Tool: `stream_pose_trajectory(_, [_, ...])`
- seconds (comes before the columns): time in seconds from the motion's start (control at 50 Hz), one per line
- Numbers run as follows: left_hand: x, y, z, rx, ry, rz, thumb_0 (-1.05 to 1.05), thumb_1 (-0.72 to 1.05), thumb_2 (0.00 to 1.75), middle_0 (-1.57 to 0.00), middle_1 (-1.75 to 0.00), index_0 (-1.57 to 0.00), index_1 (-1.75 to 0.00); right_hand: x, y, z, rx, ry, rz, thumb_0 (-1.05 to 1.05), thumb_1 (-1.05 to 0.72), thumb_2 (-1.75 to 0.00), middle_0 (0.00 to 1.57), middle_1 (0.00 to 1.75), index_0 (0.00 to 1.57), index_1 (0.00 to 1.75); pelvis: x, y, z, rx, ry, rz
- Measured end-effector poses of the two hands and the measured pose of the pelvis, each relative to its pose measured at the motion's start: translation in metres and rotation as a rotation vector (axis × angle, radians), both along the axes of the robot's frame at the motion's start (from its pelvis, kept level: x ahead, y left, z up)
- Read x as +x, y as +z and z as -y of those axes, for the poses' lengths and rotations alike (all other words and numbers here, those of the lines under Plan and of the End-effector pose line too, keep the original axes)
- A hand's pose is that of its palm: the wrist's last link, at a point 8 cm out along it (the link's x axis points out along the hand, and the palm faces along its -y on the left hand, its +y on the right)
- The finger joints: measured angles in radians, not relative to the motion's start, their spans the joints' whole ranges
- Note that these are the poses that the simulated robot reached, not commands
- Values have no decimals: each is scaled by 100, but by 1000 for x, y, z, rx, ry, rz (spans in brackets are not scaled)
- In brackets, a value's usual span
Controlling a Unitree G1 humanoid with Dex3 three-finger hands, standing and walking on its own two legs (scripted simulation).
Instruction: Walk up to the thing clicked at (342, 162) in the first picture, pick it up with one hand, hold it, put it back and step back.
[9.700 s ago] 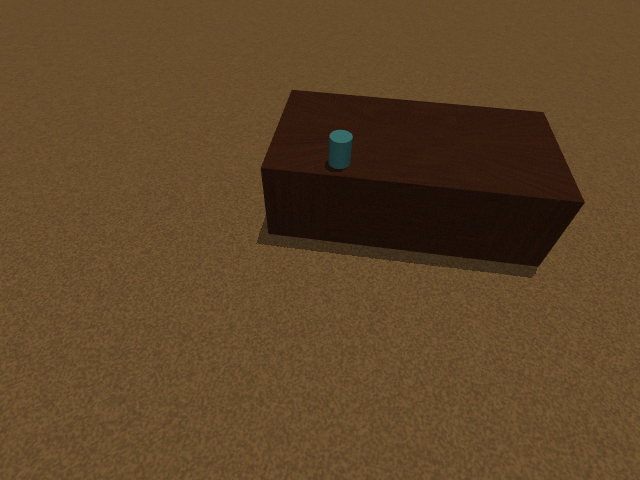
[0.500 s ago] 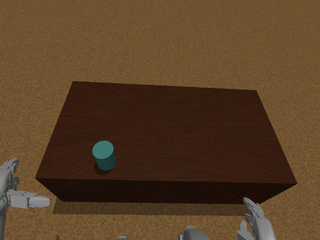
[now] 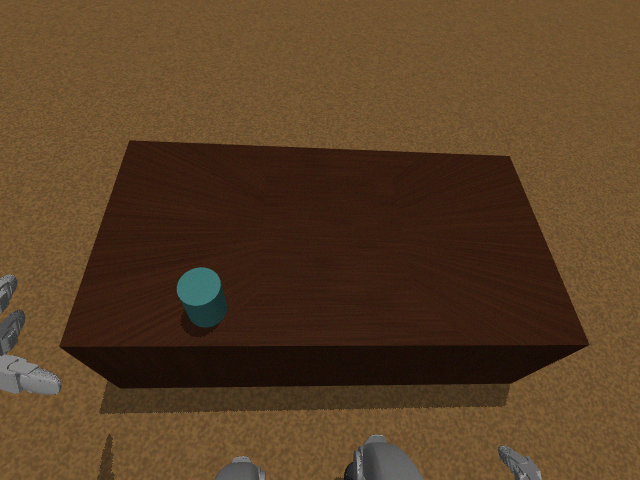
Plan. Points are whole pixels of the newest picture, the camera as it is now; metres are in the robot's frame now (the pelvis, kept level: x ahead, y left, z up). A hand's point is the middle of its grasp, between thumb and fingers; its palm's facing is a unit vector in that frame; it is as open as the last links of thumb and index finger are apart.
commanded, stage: go down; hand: left
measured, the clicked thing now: (203, 298) +0.48 +0.21 -0.30
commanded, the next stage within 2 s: none
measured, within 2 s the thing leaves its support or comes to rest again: neither
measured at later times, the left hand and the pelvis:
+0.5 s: hand (19, 285) +0.36 +0.37 -0.01, palm faces +0.20 -0.97 -0.11, open 17.5 cm; pelvis -0.01 +0.00 -0.02, yaw +0 degrees
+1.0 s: hand (8, 272) +0.38 +0.39 -0.01, palm faces +0.22 -0.97 -0.09, open 17.4 cm; pelvis -0.01 +0.00 -0.03, yaw +0 degrees
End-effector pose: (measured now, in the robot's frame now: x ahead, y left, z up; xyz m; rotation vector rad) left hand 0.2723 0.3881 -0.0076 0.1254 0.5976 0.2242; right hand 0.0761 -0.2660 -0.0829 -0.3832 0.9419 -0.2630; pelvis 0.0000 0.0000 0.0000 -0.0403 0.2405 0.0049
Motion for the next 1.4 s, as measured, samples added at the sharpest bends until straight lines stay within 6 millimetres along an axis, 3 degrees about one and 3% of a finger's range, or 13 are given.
stream_pose_trajectory(0.18, [30, 21, -19, -4, 10, 110, -1, -53, 5, -7, -2, -5, -3, 8, 4, 7, -36, 42, 16, 1, -89, -89, 21, 30, 21, 30, -9, -4, 4, -3, 6, -26])
stream_pose_trajectory(0.42, [52, 9, -28, -34, 2, 161, -1, -56, 5, -7, -2, -6, -3, -13, -11, 9, -47, 47, -95, 1, -89, -89, 21, 30, 21, 30, -11, -16, 2, -6, 2, -86])
stream_pose_trajectory(0.58, [67, 15, -37, -30, -1, 207, -1, -53, 5, -7, -2, -5, -3, -25, -16, 4, -45, 34, -155, 1, -89, -90, 21, 30, 21, 30, -8, -19, 0, -13, 3, -110])
stream_pose_trajectory(1.06, [81, 13, -53, -39, -3, 278, -1, -51, 6, -7, -2, -5, -3, -12, -20, 0, -72, 70, -164, 1, -90, -90, 21, 30, 21, 30, -8, -28, -5, -27, 9, -143])
stream_pose_trajectory(1.4, [94, 6, -58, -47, -8, 315, -1, -47, 7, -6, -2, -4, -3, -28, -35, -4, -59, 64, -230, 1, -89, -90, 21, 30, 21, 30, -11, -39, -7, -33, 6, -183])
